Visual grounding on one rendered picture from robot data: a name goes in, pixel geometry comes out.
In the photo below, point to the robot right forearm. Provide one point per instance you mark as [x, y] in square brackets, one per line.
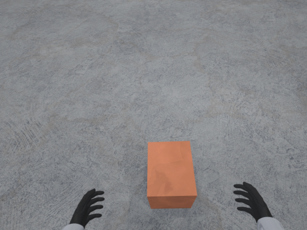
[269, 223]

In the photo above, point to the robot left hand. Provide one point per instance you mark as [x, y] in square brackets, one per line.
[81, 215]

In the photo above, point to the robot right hand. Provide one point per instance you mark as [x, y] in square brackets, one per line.
[258, 208]

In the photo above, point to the carton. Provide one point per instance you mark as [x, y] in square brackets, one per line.
[170, 175]

